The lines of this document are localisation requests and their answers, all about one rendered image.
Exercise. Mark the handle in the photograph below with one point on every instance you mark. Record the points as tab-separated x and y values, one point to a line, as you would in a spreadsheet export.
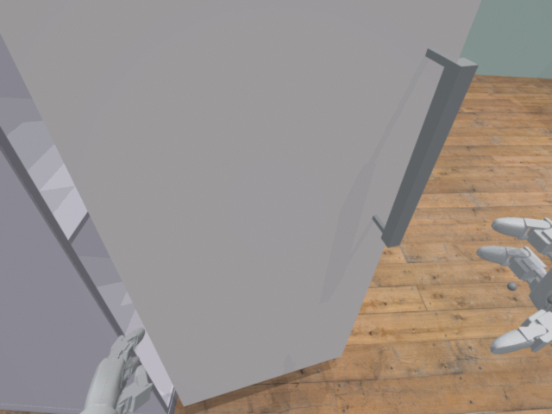
456	78

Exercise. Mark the fridge door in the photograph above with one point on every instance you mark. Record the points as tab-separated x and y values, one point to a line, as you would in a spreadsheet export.
232	154

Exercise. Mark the robot right hand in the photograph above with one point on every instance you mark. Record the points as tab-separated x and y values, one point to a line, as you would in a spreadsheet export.
536	331

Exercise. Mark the robot left hand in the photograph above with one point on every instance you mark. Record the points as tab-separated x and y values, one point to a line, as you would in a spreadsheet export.
112	374

